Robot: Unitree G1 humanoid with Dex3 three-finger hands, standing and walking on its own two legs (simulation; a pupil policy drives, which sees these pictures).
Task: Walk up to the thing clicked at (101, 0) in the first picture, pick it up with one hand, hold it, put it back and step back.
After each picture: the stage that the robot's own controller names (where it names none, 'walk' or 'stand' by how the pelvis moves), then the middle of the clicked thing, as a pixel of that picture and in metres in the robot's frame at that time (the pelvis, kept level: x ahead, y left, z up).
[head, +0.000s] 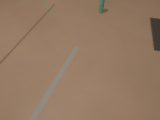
stand; (101, 5) +2.20 -0.23 -0.65
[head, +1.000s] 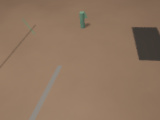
walk; (82, 20) +2.07 +0.19 -0.63
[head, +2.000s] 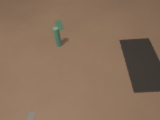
walk; (57, 37) +1.41 +0.43 -0.65
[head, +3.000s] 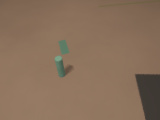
walk; (60, 67) +0.96 +0.31 -0.65
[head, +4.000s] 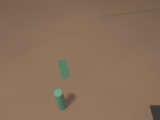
walk; (60, 100) +0.61 +0.25 -0.65
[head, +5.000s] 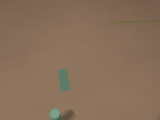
stand; (57, 119) +0.42 +0.21 -0.63
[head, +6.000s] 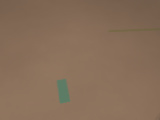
stand; out of the picture +0.36 +0.21 -0.65
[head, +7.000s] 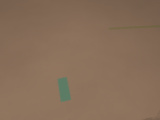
stand; out of the picture +0.36 +0.21 -0.65
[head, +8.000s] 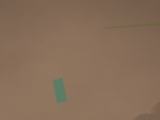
stand; out of the picture +0.34 +0.22 -0.66
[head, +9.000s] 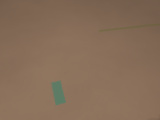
stand; out of the picture +0.37 +0.25 -0.65
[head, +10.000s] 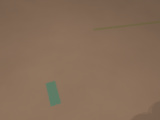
stand; out of the picture +0.34 +0.26 -0.66
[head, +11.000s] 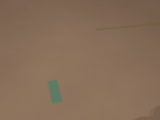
stand; out of the picture +0.37 +0.25 -0.66
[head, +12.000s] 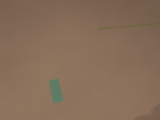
stand; out of the picture +0.36 +0.24 -0.66
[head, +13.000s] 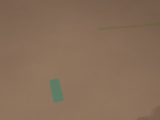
go down; out of the picture +0.37 +0.24 -0.66
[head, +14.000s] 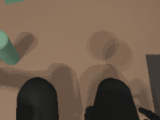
go down; (5, 50) +0.44 +0.30 -0.26
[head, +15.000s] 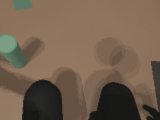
approach; (14, 54) +0.43 +0.30 -0.26
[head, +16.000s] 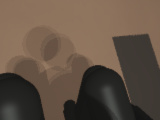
close in; out of the picture +0.41 +0.34 -0.16
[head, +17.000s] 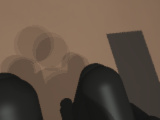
close; out of the picture +0.41 +0.34 -0.15
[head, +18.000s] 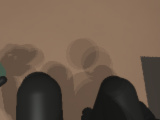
lift; out of the picture +0.31 +0.30 -0.08
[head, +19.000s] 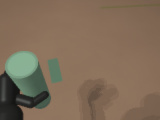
lift; (33, 85) +0.31 +0.17 +0.06
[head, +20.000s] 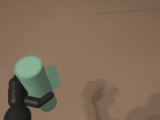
hold; (40, 88) +0.32 +0.16 +0.03
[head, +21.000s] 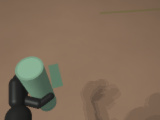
hold; (40, 88) +0.31 +0.16 +0.03
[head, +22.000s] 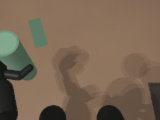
crouch; (18, 61) +0.40 +0.22 -0.03
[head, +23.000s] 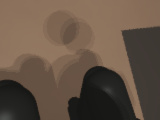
lower; out of the picture +0.42 +0.32 -0.16
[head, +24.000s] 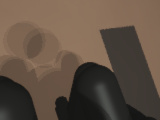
lower; out of the picture +0.40 +0.34 -0.16
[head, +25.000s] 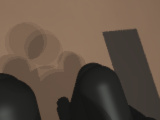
lower; out of the picture +0.40 +0.34 -0.16
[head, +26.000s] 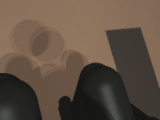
lower; out of the picture +0.40 +0.34 -0.16
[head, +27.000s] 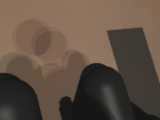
rest; out of the picture +0.39 +0.34 -0.16
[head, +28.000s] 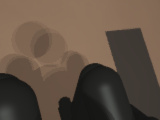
open; out of the picture +0.39 +0.31 -0.16
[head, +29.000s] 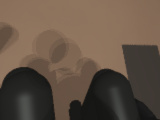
stand; out of the picture +0.40 +0.30 -0.18
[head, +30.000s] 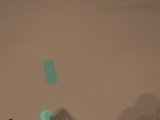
stand; out of the picture +0.37 +0.21 -0.55
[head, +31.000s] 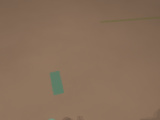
stand; out of the picture +0.37 +0.22 -0.60
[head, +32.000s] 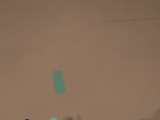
stand; out of the picture +0.37 +0.21 -0.60
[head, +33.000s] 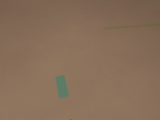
walk; out of the picture +0.39 +0.20 -0.65
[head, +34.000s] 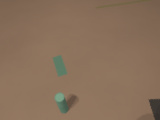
walk; (62, 103) +0.51 +0.23 -0.64
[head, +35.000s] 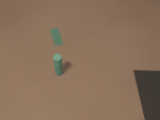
walk; (58, 65) +0.80 +0.19 -0.64
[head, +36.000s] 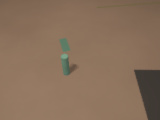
stand; (65, 65) +1.02 +0.23 -0.64
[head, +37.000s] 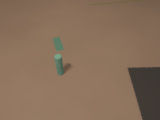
stand; (59, 65) +1.00 +0.26 -0.66
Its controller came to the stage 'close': yes
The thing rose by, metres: 0.68
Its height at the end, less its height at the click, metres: +0.00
